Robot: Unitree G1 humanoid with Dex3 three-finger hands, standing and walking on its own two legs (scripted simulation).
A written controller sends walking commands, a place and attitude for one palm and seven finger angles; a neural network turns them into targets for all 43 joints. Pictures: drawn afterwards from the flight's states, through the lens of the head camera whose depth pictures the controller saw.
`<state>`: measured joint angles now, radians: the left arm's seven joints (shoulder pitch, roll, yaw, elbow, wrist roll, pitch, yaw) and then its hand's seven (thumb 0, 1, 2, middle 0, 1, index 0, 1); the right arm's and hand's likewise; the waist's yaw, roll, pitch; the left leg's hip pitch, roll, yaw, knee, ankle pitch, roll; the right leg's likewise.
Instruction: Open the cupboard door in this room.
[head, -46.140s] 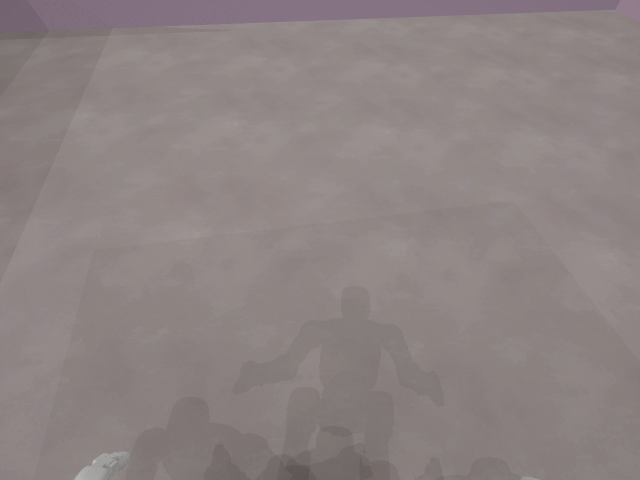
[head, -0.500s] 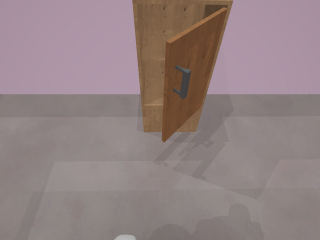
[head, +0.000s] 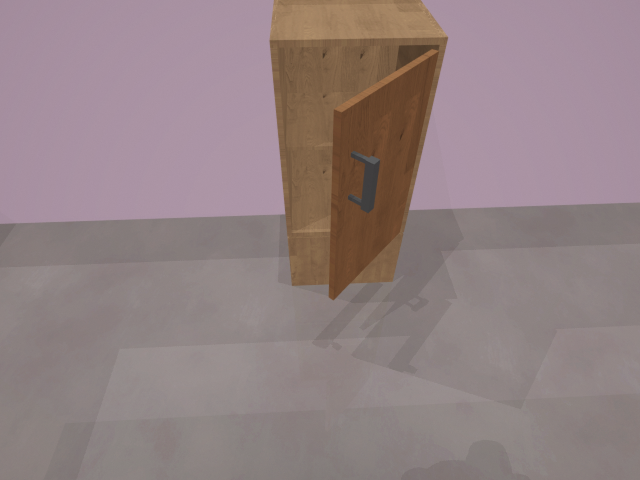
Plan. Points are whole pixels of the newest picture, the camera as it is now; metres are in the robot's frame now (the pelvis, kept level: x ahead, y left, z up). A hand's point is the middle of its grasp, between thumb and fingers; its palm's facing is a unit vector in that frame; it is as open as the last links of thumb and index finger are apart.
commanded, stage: let the arm hang, fingers relaxed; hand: left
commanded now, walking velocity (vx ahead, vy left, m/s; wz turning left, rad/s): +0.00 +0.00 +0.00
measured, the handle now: (362, 181) +0.70 -0.05 -0.04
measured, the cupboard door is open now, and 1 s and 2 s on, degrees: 47 47 47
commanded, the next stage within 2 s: look to check the result in 0.26 s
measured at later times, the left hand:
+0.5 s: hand out of the picture -0.02 +0.17 -0.18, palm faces +0.02 -0.98 -0.18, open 7.4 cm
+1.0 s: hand out of the picture +0.02 +0.18 -0.18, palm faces +0.01 -0.98 -0.20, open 7.4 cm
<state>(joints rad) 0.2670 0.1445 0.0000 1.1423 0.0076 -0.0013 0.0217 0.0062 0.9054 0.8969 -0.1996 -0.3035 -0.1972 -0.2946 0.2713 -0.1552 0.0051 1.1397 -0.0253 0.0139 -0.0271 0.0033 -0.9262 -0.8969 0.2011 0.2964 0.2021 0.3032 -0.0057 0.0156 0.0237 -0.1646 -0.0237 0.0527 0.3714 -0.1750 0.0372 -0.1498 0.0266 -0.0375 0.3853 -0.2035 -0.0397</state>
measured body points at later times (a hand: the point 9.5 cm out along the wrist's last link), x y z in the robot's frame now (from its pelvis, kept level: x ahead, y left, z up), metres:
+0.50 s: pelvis +0.00 +0.01 +0.00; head +0.01 +0.00 +0.45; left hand -0.02 +0.22 -0.16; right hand -0.02 -0.20 -0.17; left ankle +0.02 +0.09 -0.74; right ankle +0.01 -0.09 -0.74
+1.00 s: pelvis +0.01 +0.01 +0.00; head +0.02 +0.01 +0.45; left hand +0.02 +0.24 -0.16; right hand +0.01 -0.22 -0.16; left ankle +0.02 +0.09 -0.74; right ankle +0.01 -0.09 -0.74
